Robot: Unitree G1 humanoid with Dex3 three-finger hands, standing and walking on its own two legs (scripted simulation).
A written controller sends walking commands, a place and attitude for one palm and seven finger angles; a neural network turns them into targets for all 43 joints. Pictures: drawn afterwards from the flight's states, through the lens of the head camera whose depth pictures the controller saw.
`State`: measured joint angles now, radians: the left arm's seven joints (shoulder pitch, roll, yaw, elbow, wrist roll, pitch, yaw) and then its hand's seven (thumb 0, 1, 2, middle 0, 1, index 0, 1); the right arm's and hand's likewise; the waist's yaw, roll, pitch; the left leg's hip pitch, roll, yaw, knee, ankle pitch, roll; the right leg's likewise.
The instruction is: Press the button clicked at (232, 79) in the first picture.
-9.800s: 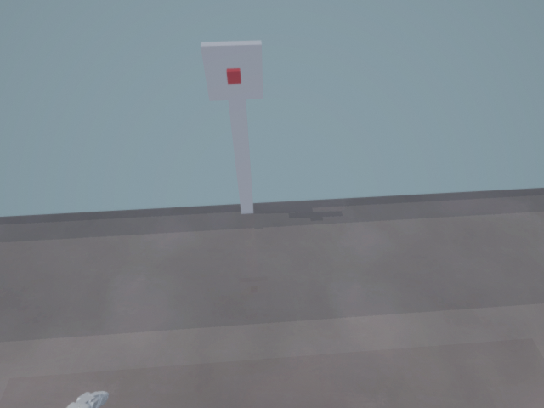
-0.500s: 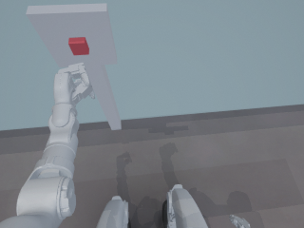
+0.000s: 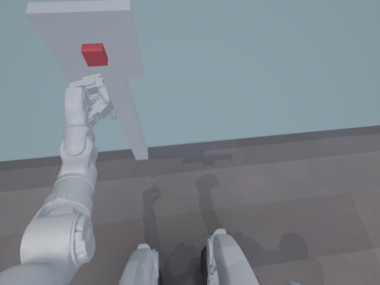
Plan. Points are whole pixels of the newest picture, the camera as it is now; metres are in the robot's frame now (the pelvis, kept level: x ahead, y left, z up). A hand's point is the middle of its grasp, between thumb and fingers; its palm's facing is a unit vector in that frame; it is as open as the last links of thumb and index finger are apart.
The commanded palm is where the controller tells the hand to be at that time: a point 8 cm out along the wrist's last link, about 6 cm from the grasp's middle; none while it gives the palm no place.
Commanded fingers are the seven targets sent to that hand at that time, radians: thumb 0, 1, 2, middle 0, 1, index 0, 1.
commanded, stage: aim a knuckle at the button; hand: left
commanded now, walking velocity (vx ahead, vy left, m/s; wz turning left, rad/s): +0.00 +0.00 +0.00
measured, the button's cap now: (95, 53) +0.59 +0.17 +0.07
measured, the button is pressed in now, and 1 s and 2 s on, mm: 0 2 10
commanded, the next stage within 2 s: press the button with the knuckle in 0.24 s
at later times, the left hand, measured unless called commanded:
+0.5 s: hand (112, 101) +0.49 +0.13 +0.03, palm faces +0.06 -1.00 -0.05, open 3.1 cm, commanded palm +0.46 +0.18 +0.03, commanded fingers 0.00 0.90 0.90 -1.30 -1.50 -1.30 -1.50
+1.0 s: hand (111, 84) +0.53 +0.14 +0.03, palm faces +0.06 -1.00 -0.04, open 3.1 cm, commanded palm +0.51 +0.19 +0.03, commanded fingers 0.00 0.90 0.90 -1.30 -1.50 -1.30 -1.50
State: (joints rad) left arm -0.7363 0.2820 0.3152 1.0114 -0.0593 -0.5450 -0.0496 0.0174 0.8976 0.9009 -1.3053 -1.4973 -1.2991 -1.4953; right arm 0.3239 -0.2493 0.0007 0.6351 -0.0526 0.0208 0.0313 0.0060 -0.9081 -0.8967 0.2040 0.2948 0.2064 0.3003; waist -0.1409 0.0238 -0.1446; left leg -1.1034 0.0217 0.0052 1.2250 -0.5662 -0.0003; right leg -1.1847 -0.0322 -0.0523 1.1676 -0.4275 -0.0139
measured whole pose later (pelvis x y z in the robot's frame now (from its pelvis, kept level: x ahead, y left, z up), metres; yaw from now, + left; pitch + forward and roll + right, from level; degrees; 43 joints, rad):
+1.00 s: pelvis +0.00 +0.00 -0.01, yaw +0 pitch +29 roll -1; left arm -0.95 0.41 0.39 1.18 -0.02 -0.51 -0.06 0.02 0.90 0.90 -1.30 -1.50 -1.31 -1.50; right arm 0.34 -0.26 0.02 0.63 -0.06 0.06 0.03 0.00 -0.91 -0.90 0.20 0.29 0.21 0.30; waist -0.20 0.04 -0.13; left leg -1.19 0.03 -0.01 1.27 -0.58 0.00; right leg -1.27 -0.02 -0.06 1.20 -0.43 -0.02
